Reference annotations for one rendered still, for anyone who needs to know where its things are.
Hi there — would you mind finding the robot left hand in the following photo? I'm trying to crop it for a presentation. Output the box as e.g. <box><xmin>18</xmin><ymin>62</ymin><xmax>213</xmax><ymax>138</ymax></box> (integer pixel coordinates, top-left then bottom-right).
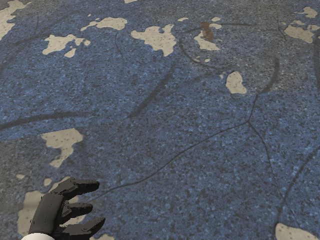
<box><xmin>28</xmin><ymin>177</ymin><xmax>106</xmax><ymax>240</ymax></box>

